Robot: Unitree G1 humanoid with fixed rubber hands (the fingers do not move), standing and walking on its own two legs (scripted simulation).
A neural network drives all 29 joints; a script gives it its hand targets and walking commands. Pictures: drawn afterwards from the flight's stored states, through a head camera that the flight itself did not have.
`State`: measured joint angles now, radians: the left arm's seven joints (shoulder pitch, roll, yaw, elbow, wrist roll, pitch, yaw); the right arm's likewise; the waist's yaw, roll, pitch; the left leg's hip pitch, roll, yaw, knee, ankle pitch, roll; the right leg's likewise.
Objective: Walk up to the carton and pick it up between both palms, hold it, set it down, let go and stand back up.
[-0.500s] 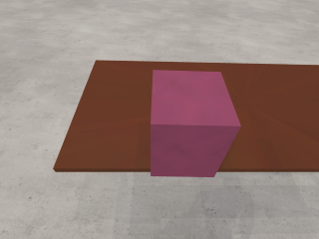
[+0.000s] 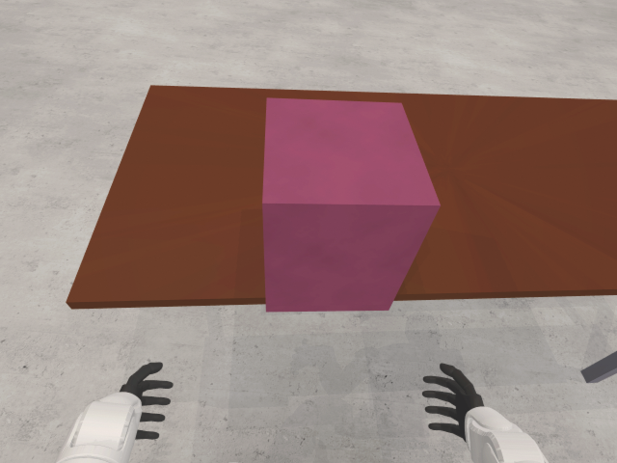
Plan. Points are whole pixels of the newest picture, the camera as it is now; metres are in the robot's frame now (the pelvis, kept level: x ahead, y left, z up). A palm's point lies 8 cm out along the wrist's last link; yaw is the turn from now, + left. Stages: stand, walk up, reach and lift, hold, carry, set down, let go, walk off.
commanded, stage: reach and lift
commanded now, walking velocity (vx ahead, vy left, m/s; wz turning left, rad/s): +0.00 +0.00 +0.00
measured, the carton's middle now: (331, 210) +0.47 -0.03 +0.05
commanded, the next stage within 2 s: none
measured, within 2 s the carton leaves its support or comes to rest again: neither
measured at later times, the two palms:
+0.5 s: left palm (116, 419) +0.20 +0.24 -0.06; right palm (473, 439) +0.18 -0.22 -0.07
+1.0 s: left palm (114, 435) +0.18 +0.23 -0.03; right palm (484, 439) +0.17 -0.22 -0.03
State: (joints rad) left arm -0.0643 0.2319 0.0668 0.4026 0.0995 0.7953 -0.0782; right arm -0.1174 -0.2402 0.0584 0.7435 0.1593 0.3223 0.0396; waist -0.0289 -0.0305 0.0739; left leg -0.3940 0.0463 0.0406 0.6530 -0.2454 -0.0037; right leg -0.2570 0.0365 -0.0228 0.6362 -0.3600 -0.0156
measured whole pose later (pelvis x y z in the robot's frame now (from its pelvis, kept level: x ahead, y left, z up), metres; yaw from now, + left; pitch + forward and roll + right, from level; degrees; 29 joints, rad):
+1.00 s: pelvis +0.02 +0.00 +0.03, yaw -2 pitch -1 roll +0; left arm 0.32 0.23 -0.02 0.30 -0.10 0.17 0.02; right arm 0.32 -0.15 -0.02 0.40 0.07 -0.02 0.02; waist 0.02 -0.02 0.00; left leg -0.18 0.03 0.08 0.30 -0.10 0.00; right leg -0.07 0.02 0.01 0.31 -0.22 -0.02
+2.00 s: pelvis +0.05 -0.01 +0.03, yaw -2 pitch -2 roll +1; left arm 0.27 0.24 -0.05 0.17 -0.19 -0.09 0.02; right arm 0.30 -0.19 0.03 0.15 0.22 -0.11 -0.04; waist 0.03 -0.01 0.01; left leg -0.12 0.03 0.09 0.28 -0.13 -0.02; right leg -0.02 0.03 0.02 0.29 -0.25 -0.04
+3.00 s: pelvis +0.03 -0.01 +0.03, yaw -2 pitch +2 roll +0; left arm -0.45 0.29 0.16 0.18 -0.18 0.59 0.03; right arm -0.50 -0.37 0.05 0.37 0.42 0.33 -0.11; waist -0.01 -0.02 -0.05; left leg -0.23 0.04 0.09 0.30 -0.11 -0.01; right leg -0.13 0.04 0.02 0.32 -0.22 -0.03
